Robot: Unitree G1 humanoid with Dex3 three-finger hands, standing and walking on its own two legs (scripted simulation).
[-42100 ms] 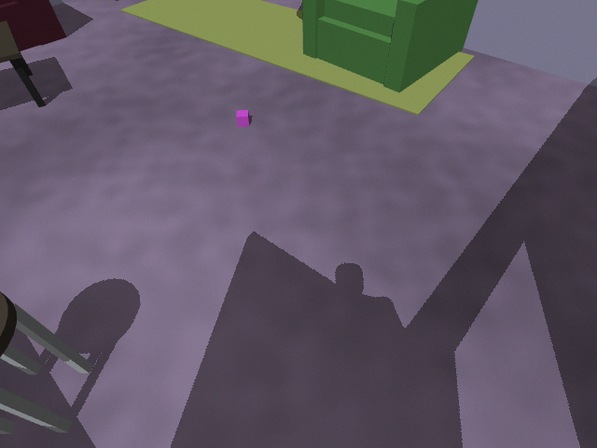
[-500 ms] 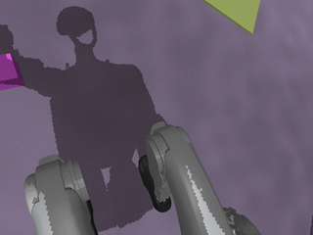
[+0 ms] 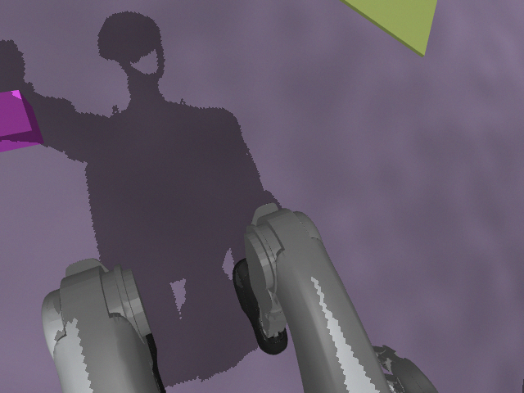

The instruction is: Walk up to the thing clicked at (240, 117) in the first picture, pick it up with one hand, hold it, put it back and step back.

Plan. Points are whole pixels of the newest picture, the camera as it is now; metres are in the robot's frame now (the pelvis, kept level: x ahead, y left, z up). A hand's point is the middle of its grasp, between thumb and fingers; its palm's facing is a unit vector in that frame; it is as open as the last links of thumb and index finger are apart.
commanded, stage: rise first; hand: left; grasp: from above
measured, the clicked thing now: (8, 122) +0.56 +0.28 -0.29
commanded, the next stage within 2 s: approach in 0.56 s
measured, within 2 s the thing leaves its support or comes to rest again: neither
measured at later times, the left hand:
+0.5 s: hand out of the picture +0.52 +0.31 -0.17, palm faces -0.44 -0.06 -0.89, open 13.1 cm
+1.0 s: hand out of the picture +0.56 +0.27 -0.17, palm faces -0.40 -0.07 -0.91, open 12.8 cm
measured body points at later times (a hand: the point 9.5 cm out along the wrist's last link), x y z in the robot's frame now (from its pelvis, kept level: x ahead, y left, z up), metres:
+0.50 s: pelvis +0.00 +0.00 +0.00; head +0.26 +0.10 +0.35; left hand +0.54 +0.31 -0.12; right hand +0.03 -0.26 -0.07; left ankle +0.07 +0.12 -0.29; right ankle +0.11 -0.12 -0.29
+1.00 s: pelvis +0.00 +0.00 +0.00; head +0.28 +0.10 +0.34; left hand +0.57 +0.27 -0.11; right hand +0.02 -0.26 -0.07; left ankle +0.07 +0.12 -0.29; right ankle +0.11 -0.12 -0.29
